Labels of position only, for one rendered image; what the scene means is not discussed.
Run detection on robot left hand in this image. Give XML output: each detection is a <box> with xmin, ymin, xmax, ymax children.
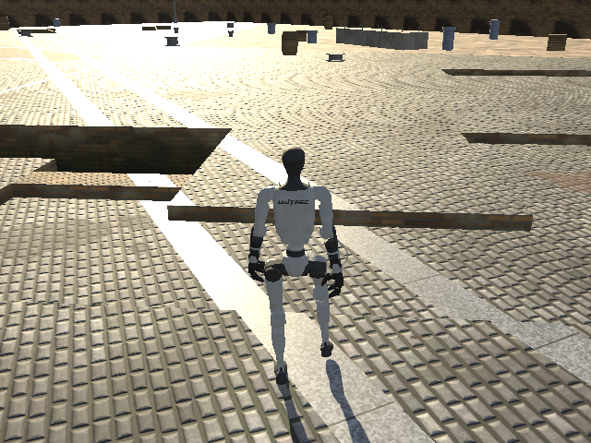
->
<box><xmin>248</xmin><ymin>260</ymin><xmax>265</xmax><ymax>282</ymax></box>

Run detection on robot left forearm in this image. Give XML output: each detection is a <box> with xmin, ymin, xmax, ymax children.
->
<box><xmin>248</xmin><ymin>223</ymin><xmax>263</xmax><ymax>263</ymax></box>

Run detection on left robot upper arm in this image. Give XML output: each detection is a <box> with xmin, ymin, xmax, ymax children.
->
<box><xmin>253</xmin><ymin>186</ymin><xmax>275</xmax><ymax>237</ymax></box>

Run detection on robot right hand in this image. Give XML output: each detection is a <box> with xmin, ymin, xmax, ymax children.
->
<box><xmin>321</xmin><ymin>272</ymin><xmax>344</xmax><ymax>298</ymax></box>

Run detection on robot right forearm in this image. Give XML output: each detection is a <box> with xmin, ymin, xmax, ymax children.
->
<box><xmin>324</xmin><ymin>225</ymin><xmax>343</xmax><ymax>273</ymax></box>

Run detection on right robot shin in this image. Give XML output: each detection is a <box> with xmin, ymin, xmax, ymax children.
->
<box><xmin>316</xmin><ymin>285</ymin><xmax>330</xmax><ymax>346</ymax></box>

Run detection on right robot upper arm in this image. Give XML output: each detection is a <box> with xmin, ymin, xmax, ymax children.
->
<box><xmin>313</xmin><ymin>186</ymin><xmax>333</xmax><ymax>239</ymax></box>

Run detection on robot right foot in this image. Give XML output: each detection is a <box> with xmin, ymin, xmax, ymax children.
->
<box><xmin>320</xmin><ymin>341</ymin><xmax>333</xmax><ymax>357</ymax></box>

